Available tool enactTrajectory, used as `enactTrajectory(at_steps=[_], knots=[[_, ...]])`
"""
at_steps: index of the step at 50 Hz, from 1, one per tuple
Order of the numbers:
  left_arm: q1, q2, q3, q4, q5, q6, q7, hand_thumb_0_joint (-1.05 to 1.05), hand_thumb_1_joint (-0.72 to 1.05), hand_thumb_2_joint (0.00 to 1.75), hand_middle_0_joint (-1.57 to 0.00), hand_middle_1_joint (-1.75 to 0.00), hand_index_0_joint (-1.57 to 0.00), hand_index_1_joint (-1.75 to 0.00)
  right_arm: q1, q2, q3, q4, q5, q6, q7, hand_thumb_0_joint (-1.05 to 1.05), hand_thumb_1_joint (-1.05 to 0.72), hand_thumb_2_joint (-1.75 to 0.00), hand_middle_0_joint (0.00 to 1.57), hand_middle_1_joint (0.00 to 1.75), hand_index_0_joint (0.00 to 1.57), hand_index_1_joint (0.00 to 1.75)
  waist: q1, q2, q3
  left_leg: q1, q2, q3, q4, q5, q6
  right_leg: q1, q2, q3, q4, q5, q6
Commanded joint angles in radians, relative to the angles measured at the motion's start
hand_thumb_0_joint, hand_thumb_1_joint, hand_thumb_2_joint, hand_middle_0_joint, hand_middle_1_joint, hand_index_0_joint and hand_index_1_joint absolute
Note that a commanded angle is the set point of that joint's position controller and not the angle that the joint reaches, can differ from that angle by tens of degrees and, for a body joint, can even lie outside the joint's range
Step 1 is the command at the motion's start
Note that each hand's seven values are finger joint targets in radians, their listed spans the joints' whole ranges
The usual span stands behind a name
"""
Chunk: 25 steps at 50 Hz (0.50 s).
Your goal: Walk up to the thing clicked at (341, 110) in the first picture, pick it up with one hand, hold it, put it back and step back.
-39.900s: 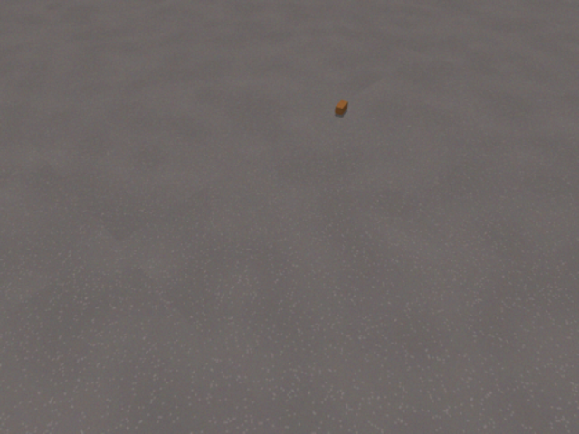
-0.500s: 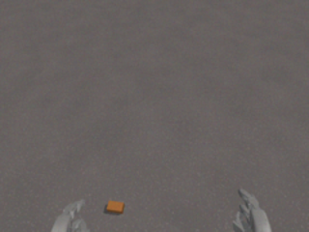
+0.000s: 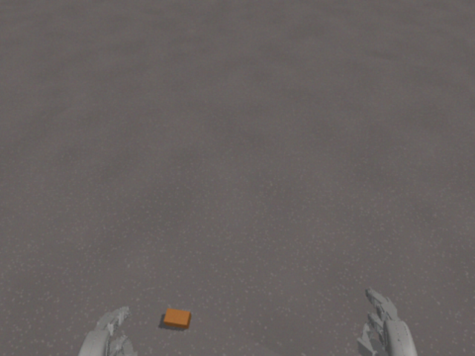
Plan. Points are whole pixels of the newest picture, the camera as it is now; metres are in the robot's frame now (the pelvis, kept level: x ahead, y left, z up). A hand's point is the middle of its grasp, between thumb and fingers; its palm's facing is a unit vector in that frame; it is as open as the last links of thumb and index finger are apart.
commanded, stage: stand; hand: left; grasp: from above
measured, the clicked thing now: (177, 318) +0.42 +0.23 -0.69
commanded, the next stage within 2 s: none
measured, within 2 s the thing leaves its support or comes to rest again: neither
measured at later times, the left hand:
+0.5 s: hand out of the picture +0.05 +0.25 -0.11, palm faces +0.05 -0.95 -0.31, open 7.4 cm
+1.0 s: hand out of the picture +0.02 +0.25 -0.10, palm faces +0.04 -0.94 -0.34, open 7.3 cm
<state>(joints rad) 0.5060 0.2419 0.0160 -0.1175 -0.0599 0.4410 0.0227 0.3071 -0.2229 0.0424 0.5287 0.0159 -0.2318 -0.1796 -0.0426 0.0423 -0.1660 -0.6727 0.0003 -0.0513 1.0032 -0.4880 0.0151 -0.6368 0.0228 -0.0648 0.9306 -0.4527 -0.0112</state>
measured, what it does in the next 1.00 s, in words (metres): rises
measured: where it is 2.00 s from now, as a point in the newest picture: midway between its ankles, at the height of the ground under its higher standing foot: outside the picture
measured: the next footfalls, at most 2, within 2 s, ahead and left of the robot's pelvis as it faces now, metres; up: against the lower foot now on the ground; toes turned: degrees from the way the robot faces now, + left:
none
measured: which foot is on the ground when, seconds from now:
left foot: down 0.00-1.00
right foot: down 0.00-1.00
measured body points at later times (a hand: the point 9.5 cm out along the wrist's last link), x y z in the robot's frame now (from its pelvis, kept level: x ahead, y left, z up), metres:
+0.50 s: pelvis -0.01 +0.02 +0.05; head -0.01 +0.03 +0.50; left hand +0.05 +0.30 -0.08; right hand +0.07 -0.25 -0.08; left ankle +0.01 +0.11 -0.68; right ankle +0.01 -0.12 -0.68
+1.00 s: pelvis -0.02 +0.01 +0.06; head -0.03 +0.00 +0.51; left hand +0.02 +0.30 -0.07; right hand +0.05 -0.27 -0.08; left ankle +0.01 +0.11 -0.68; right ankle +0.01 -0.12 -0.68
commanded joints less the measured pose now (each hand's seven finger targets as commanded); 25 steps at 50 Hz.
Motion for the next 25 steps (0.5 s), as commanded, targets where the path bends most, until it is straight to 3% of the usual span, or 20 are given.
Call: enactTrajectory(at_steps=[1, 2, 3, 4, 5, 6, 7, 9, 12, 14, 16, 19, 25], knots=[[-0.022, 0.110, 0.071, -0.184, 0.009, -0.052, 0.011, 0.00, 0.90, 0.90, -0.20, -0.30, -0.20, -0.30, -0.073, -0.131, -0.059, -0.166, -0.003, -0.060, -0.017, 0.00, -0.90, -0.90, 0.20, 0.30, 0.20, 0.30, -0.002, -0.002, -0.062, 0.066, -0.008, -0.006, -0.172, 0.184, 0.012, 0.050, 0.006, 0.016, -0.156, 0.153, -0.001], [-0.329, 0.167, 0.069, 0.167, 0.131, -0.258, 0.042, 0.00, 0.90, 0.90, -0.20, -0.30, -0.20, -0.30, -0.154, -0.222, -0.102, 0.073, -0.125, 0.052, 0.042, 0.00, -0.90, -0.90, 0.20, 0.30, 0.20, 0.30, 0.074, -0.060, 0.174, 0.085, 0.032, -0.066, -0.262, 0.372, 0.047, 0.234, -0.086, 0.109, -0.212, 0.164, -0.024], [-0.243, 0.180, 0.086, 0.337, 0.135, -0.325, 0.035, 0.00, 0.90, 0.90, -0.20, -0.30, -0.20, -0.30, -0.149, -0.225, -0.113, 0.096, -0.123, 0.093, 0.071, 0.00, -0.90, -0.90, 0.20, 0.30, 0.20, 0.30, 0.073, -0.110, 0.073, 0.161, 0.022, -0.034, -0.253, 0.390, 0.057, 0.253, -0.101, 0.172, -0.241, 0.176, -0.061], [-0.244, 0.184, 0.082, 0.365, 0.127, -0.356, 0.027, 0.00, 0.90, 0.90, -0.20, -0.30, -0.20, -0.30, -0.141, -0.234, -0.115, 0.073, -0.135, 0.111, 0.087, 0.00, -0.90, -0.90, 0.20, 0.30, 0.20, 0.30, 0.049, -0.081, 0.075, 0.207, 0.027, -0.059, -0.273, 0.370, 0.057, 0.201, -0.090, 0.192, -0.257, 0.177, -0.072], [-0.244, 0.203, 0.073, 0.420, 0.134, -0.381, 0.025, 0.00, 0.90, 0.90, -0.20, -0.30, -0.20, -0.30, -0.145, -0.231, -0.114, 0.093, -0.120, 0.119, 0.106, 0.00, -0.90, -0.90, 0.20, 0.30, 0.20, 0.30, 0.066, -0.054, 0.048, 0.226, 0.028, -0.075, -0.290, 0.363, 0.056, 0.280, -0.097, 0.182, -0.247, 0.226, -0.064], [-0.273, 0.198, 0.071, 0.460, 0.135, -0.393, 0.021, 0.00, 0.90, 0.90, -0.20, -0.30, -0.20, -0.30, -0.138, -0.210, -0.111, 0.125, -0.093, 0.125, 0.124, 0.00, -0.90, -0.90, 0.20, 0.30, 0.20, 0.30, 0.067, -0.049, 0.031, 0.243, 0.020, -0.061, -0.309, 0.345, 0.050, 0.314, -0.113, 0.191, -0.247, 0.266, -0.062], [-0.300, 0.193, 0.073, 0.506, 0.124, -0.394, 0.017, 0.00, 0.90, 0.90, -0.20, -0.30, -0.20, -0.30, -0.134, -0.206, -0.109, 0.142, -0.080, 0.130, 0.136, 0.00, -0.90, -0.90, 0.20, 0.30, 0.20, 0.30, 0.067, -0.069, 0.040, 0.274, 0.014, -0.046, -0.331, 0.298, 0.049, 0.300, -0.118, 0.190, -0.276, 0.229, -0.052], [-0.307, 0.185, 0.074, 0.603, 0.113, -0.405, 0.018, 0.00, 0.90, 0.90, -0.20, -0.30, -0.20, -0.30, -0.166, -0.195, -0.115, 0.175, -0.066, 0.138, 0.152, 0.00, -0.90, -0.90, 0.20, 0.30, 0.20, 0.30, 0.079, -0.068, 0.033, 0.308, 0.017, -0.061, -0.348, 0.336, 0.046, 0.340, -0.117, 0.172, -0.318, 0.262, -0.037], [-0.355, 0.174, 0.072, 0.723, 0.108, -0.426, 0.019, 0.00, 0.90, 0.90, -0.20, -0.30, -0.20, -0.30, -0.168, -0.197, -0.112, 0.240, -0.074, 0.158, 0.156, 0.00, -0.90, -0.90, 0.20, 0.30, 0.20, 0.30, 0.069, -0.037, 0.091, 0.362, 0.032, -0.084, -0.437, 0.271, 0.046, 0.315, -0.112, 0.159, -0.378, 0.173, -0.018], [-0.356, 0.173, 0.070, 0.797, 0.109, -0.436, 0.019, 0.00, 0.90, 0.90, -0.20, -0.30, -0.20, -0.30, -0.180, -0.202, -0.114, 0.271, -0.072, 0.168, 0.158, 0.00, -0.90, -0.90, 0.20, 0.30, 0.20, 0.30, 0.070, -0.030, 0.116, 0.355, 0.038, -0.097, -0.487, 0.262, 0.044, 0.371, -0.109, 0.144, -0.415, 0.188, -0.013], [-0.360, 0.165, 0.067, 0.855, 0.103, -0.445, 0.018, 0.00, 0.90, 0.90, -0.20, -0.30, -0.20, -0.30, -0.177, -0.206, -0.112, 0.302, -0.070, 0.171, 0.155, 0.00, -0.90, -0.90, 0.20, 0.30, 0.20, 0.30, 0.070, -0.008, 0.113, 0.409, 0.056, -0.115, -0.536, 0.343, 0.040, 0.404, -0.100, 0.127, -0.429, 0.256, -0.008], [-0.363, 0.174, 0.066, 0.941, 0.100, -0.449, 0.020, 0.00, 0.90, 0.90, -0.20, -0.30, -0.20, -0.30, -0.189, -0.217, -0.113, 0.348, -0.065, 0.180, 0.150, 0.00, -0.90, -0.90, 0.20, 0.30, 0.20, 0.30, 0.067, -0.015, 0.136, 0.446, 0.063, -0.121, -0.593, 0.373, 0.034, 0.452, -0.106, 0.120, -0.481, 0.290, -0.005], [-0.365, 0.193, 0.061, 1.066, 0.093, -0.449, 0.024, 0.00, 0.90, 0.90, -0.20, -0.30, -0.20, -0.30, -0.173, -0.245, -0.117, 0.431, -0.054, 0.198, 0.139, 0.00, -0.90, -0.90, 0.20, 0.30, 0.20, 0.30, 0.056, -0.001, 0.174, 0.489, 0.079, -0.135, -0.707, 0.323, 0.018, 0.512, -0.111, 0.108, -0.535, 0.294, 0.008]])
